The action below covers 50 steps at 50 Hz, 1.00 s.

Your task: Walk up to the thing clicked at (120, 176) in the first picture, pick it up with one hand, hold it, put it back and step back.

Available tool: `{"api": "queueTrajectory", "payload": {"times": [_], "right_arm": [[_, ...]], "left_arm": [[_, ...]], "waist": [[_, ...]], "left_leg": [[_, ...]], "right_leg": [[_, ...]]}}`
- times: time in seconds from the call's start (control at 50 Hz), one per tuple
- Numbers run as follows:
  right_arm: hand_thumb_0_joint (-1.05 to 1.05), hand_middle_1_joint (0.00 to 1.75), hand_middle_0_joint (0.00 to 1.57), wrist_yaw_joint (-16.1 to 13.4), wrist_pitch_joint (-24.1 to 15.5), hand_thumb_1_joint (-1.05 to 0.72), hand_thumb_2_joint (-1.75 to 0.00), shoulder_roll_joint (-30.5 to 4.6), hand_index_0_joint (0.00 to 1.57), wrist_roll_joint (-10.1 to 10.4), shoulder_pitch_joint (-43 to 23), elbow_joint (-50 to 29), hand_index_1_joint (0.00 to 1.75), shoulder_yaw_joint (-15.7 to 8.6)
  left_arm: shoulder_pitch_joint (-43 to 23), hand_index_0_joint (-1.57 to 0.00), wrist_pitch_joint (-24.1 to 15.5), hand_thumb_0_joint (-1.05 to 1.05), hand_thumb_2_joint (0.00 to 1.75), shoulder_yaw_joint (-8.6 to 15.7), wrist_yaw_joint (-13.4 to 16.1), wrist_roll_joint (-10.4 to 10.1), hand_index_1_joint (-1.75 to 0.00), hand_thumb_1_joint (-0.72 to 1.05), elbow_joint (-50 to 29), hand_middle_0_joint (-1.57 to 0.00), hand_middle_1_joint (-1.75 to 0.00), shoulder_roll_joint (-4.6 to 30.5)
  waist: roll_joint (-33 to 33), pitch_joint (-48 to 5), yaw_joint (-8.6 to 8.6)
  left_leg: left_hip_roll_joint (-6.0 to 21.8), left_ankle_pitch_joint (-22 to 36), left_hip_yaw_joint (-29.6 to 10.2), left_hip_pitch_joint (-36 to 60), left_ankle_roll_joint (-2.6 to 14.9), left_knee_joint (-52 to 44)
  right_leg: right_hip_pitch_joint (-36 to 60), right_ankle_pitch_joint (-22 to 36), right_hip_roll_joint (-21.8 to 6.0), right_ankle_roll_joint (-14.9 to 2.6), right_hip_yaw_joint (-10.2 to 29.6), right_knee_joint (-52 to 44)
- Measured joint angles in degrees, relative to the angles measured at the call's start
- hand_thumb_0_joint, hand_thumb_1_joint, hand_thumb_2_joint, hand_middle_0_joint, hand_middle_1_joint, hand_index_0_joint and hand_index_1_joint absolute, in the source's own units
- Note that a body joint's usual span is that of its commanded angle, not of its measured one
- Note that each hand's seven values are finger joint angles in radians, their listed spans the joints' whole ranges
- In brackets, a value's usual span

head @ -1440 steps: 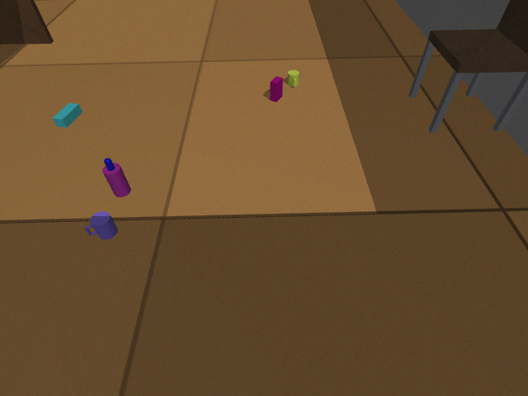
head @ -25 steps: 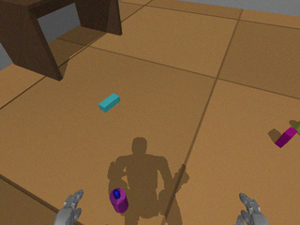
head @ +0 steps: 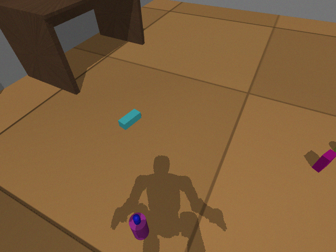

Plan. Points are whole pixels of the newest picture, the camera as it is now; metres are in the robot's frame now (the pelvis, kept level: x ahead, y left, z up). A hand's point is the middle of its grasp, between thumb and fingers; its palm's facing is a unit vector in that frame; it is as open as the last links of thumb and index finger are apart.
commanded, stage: stand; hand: left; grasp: from the side
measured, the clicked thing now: (138, 224) +0.41 +0.21 -0.65
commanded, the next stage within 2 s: step back in 1.70 s
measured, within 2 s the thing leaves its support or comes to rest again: neither
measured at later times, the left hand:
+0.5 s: hand out of the picture +0.04 +0.25 -0.14, palm faces -0.03 -0.93 -0.36, open 7.4 cm
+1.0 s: hand out of the picture +0.07 +0.24 -0.14, palm faces -0.04 -0.94 -0.34, open 7.4 cm
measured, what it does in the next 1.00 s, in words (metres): stands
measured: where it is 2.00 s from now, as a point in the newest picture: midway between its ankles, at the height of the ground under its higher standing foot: outside the picture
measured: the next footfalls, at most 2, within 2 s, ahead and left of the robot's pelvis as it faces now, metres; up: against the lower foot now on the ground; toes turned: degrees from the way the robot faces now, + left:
none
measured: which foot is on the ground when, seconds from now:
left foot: down 0.00-1.00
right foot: down 0.00-1.00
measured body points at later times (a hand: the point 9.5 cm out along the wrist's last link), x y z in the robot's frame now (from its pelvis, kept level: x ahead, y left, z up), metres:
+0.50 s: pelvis -0.01 +0.00 +0.02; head -0.01 -0.01 +0.46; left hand +0.05 +0.30 -0.12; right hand +0.05 -0.30 -0.13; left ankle +0.02 +0.12 -0.73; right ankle +0.01 -0.14 -0.73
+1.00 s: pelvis +0.00 +0.00 +0.02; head +0.01 -0.01 +0.47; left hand +0.07 +0.29 -0.12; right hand +0.06 -0.30 -0.12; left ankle +0.02 +0.12 -0.73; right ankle +0.01 -0.14 -0.73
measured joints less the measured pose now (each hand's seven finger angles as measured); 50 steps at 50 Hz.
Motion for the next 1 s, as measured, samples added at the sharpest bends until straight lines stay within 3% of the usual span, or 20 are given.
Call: {"api": "queueTrajectory", "payload": {"times": [0.38, 1.0], "right_arm": [[0.00, 0.29, 0.20, 0.2, 0.2, -0.91, -0.90, -0.4, 0.20, 0.9, -2.7, 7.1, 0.30, 0.6], [0.00, 0.29, 0.20, 0.4, -0.2, -0.91, -0.90, -1.4, 0.20, 1.2, -4.2, 9.6, 0.30, 1.1]], "left_arm": [[-4.9, -0.20, -0.5, 0.00, 0.89, -0.4, -0.5, -0.3, -0.30, 0.90, 10.1, -0.21, -0.30, 0.1], [-7.1, -0.20, -0.5, 0.00, 0.89, -0.4, -1.0, -0.8, -0.30, 0.90, 12.6, -0.21, -0.30, 0.3]], "waist": [[0.4, 0.7, -0.28], [0.4, 0.8, -0.79]], "left_leg": [[-0.2, 6.4, 0.1, 6.5, -0.17, -11.2], [0.2, 6.9, 0.4, 7.6, -0.38, -14.0]], "right_leg": [[6.2, 6.1, 0.0, 0.14, -0.1, -10.5], [7.2, 6.9, 0.4, 0.00, 0.2, -13.6]]}}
